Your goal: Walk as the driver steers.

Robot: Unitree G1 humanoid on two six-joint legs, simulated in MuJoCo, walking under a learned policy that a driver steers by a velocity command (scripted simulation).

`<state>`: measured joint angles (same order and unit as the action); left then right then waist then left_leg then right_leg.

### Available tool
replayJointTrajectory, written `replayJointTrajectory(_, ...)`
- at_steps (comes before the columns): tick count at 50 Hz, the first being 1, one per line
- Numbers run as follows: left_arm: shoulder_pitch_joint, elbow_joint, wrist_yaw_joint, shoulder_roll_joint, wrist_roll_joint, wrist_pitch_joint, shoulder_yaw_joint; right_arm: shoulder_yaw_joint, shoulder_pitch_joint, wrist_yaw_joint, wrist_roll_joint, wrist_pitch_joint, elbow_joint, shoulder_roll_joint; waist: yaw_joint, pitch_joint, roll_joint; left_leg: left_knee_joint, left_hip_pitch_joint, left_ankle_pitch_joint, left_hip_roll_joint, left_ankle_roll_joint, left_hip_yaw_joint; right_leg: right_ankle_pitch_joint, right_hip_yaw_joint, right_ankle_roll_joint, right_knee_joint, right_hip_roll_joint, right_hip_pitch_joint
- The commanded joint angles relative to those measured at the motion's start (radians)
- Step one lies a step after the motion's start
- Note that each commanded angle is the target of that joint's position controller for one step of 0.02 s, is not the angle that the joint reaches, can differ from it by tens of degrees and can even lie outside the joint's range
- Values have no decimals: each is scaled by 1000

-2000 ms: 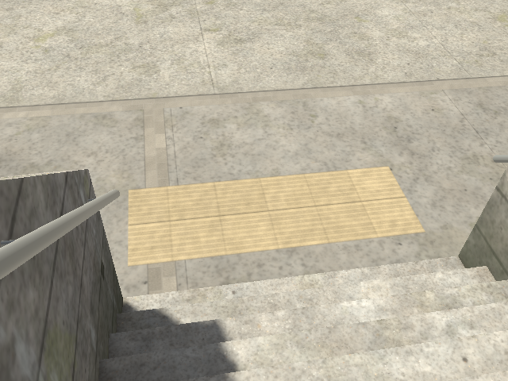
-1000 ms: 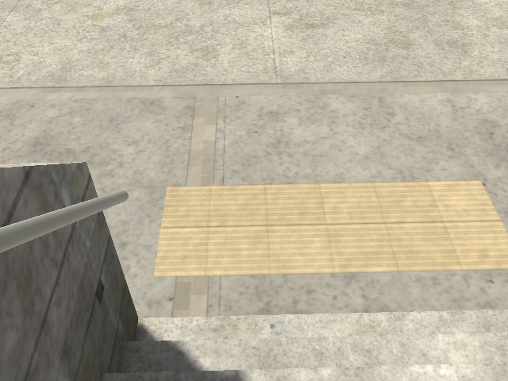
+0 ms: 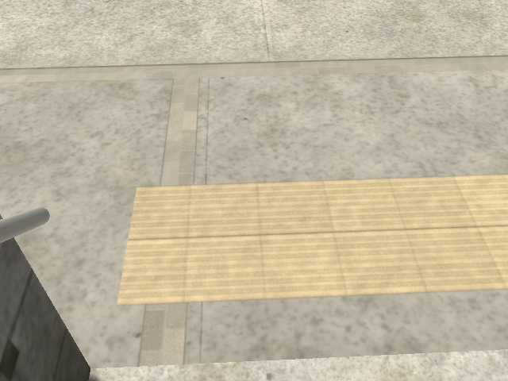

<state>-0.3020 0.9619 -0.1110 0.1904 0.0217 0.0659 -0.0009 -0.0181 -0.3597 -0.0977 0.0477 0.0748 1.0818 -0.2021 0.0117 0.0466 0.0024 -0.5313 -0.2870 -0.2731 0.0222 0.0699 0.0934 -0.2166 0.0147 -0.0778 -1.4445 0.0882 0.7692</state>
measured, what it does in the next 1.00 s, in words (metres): steps on the spot: right foot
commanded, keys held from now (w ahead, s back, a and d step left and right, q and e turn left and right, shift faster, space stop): no key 0.22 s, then w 0.12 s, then no key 0.66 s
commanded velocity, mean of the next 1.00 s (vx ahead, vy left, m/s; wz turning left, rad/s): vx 0.07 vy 0.00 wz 0.00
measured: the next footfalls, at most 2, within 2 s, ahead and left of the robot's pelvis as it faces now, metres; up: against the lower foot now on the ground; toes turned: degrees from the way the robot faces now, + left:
right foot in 0.08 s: +0.05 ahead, -0.15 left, +0.00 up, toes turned -4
right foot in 1.80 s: +0.31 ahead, -0.14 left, -0.21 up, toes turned -4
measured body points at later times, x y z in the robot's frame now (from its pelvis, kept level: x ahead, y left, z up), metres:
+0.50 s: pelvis +0.08 -0.03 -0.02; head +0.08 -0.03 +0.43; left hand +0.11 +0.22 -0.17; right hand +0.14 -0.29 -0.16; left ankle +0.01 +0.08 -0.73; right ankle +0.01 -0.15 -0.73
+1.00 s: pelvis +0.08 -0.03 +0.00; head +0.11 -0.03 +0.44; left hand +0.19 +0.22 -0.15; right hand +0.18 -0.30 -0.14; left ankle +0.01 +0.08 -0.73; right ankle +0.01 -0.15 -0.73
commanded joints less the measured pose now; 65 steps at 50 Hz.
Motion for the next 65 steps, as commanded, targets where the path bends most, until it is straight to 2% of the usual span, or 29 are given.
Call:
replayJointTrajectory(1,-259,79,-21,-11,20,-16,-7,-10,80,7,6,36,-46,-103,93,-102,64,45,-474,499,-168,66,-66,371,-69,-24,330,1,-415)
replayJointTrajectory(2,-246,64,-11,55,20,-7,-30,-6,86,-5,-8,38,-56,-131,93,-67,107,23,-458,533,-182,54,-102,288,-88,-36,355,-23,-492)
replayJointTrajectory(3,-323,94,1,52,29,-2,-33,-8,169,-14,5,39,-76,-152,150,-32,122,-34,-476,603,-212,64,-144,322,-42,-41,293,-16,-598)
replayJointTrajectory(4,-335,97,16,54,23,11,-42,-6,233,-24,-3,42,-110,-166,179,-5,77,-72,-387,716,-236,55,-163,275,-27,-54,404,-12,-612)
replayJointTrajectory(5,-177,63,30,93,-12,23,-47,5,164,-45,-65,35,-99,-167,119,-2,-44,-64,-190,611,-193,0,-143,305,-38,-48,755,9,-543)
replayJointTrajectory(6,-40,45,36,145,-14,19,-40,36,27,-40,-91,18,-93,-188,-22,17,-132,-36,-78,306,-92,-46,-86,387,0,-4,806,22,-536)
replayJointTrajectory(7,21,45,36,180,-3,19,-52,62,-16,-21,-74,3,-81,-228,-56,-13,-117,-20,-73,155,-68,-48,-73,258,-26,26,831,-1,-541)
replayJointTrajectory(8,25,48,40,169,-1,22,-54,72,-2,-4,-45,-10,-92,-212,-58,-7,-82,-30,-59,177,-77,-15,-85,205,-43,34,836,-10,-550)
replayJointTrajectory(9,12,48,45,158,0,27,-60,82,3,12,-38,-18,-84,-182,-64,-6,-63,-32,-32,197,-85,27,-78,178,-55,53,847,-26,-524)
replayJointTrajectory(10,23,59,30,96,1,24,-50,74,-5,19,-36,-7,-79,-122,-83,-25,-100,9,12,41,-58,2,-20,31,-29,82,871,-14,-444)
replayJointTrajectory(11,0,72,17,86,-8,19,-53,70,38,15,-48,-4,-68,-87,-52,-109,-75,19,10,-33,-43,-20,-9,6,-15,85,926,-6,-394)
replayJointTrajectory(13,-7,66,25,167,-13,9,-89,89,55,18,-49,-4,-60,-130,-32,-107,-42,45,45,-90,-29,-8,-9,-145,-33,102,950,-19,-405)
replayJointTrajectory(14,-34,74,38,183,4,11,-104,112,55,29,-32,-2,-63,-179,-26,-111,-55,35,38,-205,-15,18,0,-272,-24,145,958,-15,-415)
replayJointTrajectory(16,-69,80,69,147,31,17,-115,125,48,46,-8,13,-55,-157,-11,-139,-57,23,1,-314,-29,78,-28,-419,17,232,956,2,-417)
replayJointTrajectory(19,-109,77,90,79,23,37,-103,106,116,76,-22,31,-95,-58,27,-60,-77,-129,-64,-63,-13,89,-24,-69,98,313,887,55,-530)
replayJointTrajectory(20,-105,69,90,78,20,35,-101,103,159,82,-29,30,-115,-54,43,-4,-90,-186,-78,83,0,55,-3,90,123,310,879,72,-592)
replayJointTrajectory(22,27,36,63,59,-20,26,-79,88,186,69,-49,27,-125,-61,-7,22,-21,-139,19,434,-42,-13,-45,322,40,175,793,12,-535)
replayJointTrajectory(23,99,11,54,105,-37,14,-87,92,137,55,-58,29,-105,-113,-32,26,23,-94,105,593,-42,-36,-45,382,-61,103,757,-55,-489)
replayJointTrajectory(24,98,10,50,159,-33,4,-101,105,110,41,-55,35,-97,-184,-25,21,9,-94,147,683,-33,-49,-53,403,-94,72,754,-75,-472)
replayJointTrajectory(25,72,25,52,175,-22,1,-105,110,106,29,-46,39,-91,-205,-12,24,-5,-99,160,715,-35,-50,-58,394,-92,60,757,-75,-483)
replayJointTrajectory(27,47,54,57,168,-10,0,-103,110,105,20,-43,38,-86,-194,-5,13,-13,-92,156,708,-42,-49,-64,404,-82,60,764,-63,-505)
replayJointTrajectory(32,94,74,49,139,-15,-6,-92,106,155,25,-45,23,-94,-146,1,17,-12,-81,106,649,-48,-66,-59,484,-61,58,790,-46,-587)
replayJointTrajectory(41,190,78,43,158,-9,-4,-80,106,205,25,-39,9,-100,-151,-7,36,-10,-66,125,605,-60,-88,-54,516,-65,52,828,-35,-618)
replayJointTrajectory(53,168,94,42,195,-7,-15,-78,102,172,24,-36,-12,-97,-179,-10,42,-1,-39,144,475,-59,-74,-45,412,-77,73,868,-45,-631)
replayJointTrajectory(57,170,97,41,192,-8,-23,-76,100,165,21,-36,-17,-86,-184,-10,-26,-4,0,119,325,-57,-71,-46,259,-79,80,913,-49,-586)
replayJointTrajectory(59,139,111,40,206,5,-22,-82,107,138,26,-25,-29,-79,-198,-14,-44,-6,42,114,139,-52,-53,-51,101,-80,96,948,-49,-586)
replayJointTrajectory(61,106,107,60,270,34,-16,-115,140,108,51,5,-32,-85,-254,-14,-126,-17,73,41,-317,-53,24,-81,-331,-32,181,997,-32,-525)
replayJointTrajectory(63,41,115,81,214,54,-4,-116,135,74,77,22,-22,-86,-188,-3,-184,-15,50,-33,-457,-74,101,-136,-494,39,268,1004,5,-488)
replayJointTrajectory(65,-48,119,97,141,59,12,-100,109,102,94,15,-5,-114,-92,33,-155,-49,-64,-98,-373,-59,116,-138,-389,137,342,998,63,-559)
Keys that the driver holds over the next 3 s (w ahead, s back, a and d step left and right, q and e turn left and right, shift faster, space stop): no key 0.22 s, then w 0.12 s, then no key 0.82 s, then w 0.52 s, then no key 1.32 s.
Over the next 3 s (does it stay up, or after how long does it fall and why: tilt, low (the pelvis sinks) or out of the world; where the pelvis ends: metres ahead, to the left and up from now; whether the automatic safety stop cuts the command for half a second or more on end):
stays up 0.28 -0.04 -0.21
